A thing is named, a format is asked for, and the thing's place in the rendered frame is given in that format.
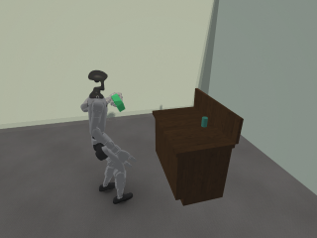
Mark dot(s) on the right robot forearm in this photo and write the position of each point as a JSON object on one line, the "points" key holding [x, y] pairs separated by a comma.
{"points": [[101, 138]]}

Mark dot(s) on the left robot hand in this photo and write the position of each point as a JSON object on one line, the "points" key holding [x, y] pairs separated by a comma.
{"points": [[111, 100]]}

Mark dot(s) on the left robot upper arm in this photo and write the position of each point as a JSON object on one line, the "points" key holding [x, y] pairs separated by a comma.
{"points": [[84, 105]]}

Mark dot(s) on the sponge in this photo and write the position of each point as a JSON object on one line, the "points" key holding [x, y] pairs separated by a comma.
{"points": [[118, 102]]}

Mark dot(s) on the right robot thigh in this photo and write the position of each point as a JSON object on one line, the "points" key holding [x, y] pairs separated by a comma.
{"points": [[104, 153]]}

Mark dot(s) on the right robot upper arm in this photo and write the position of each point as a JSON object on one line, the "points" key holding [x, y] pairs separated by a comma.
{"points": [[97, 109]]}

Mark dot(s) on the left robot forearm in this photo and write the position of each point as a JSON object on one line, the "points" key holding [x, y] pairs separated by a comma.
{"points": [[107, 100]]}

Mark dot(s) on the right robot hand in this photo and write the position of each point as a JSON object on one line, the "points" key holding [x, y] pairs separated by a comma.
{"points": [[123, 156]]}

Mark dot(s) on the table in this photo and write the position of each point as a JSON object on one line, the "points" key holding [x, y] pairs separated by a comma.
{"points": [[196, 159]]}

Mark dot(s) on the left robot foot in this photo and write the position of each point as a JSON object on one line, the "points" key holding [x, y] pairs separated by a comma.
{"points": [[110, 185]]}

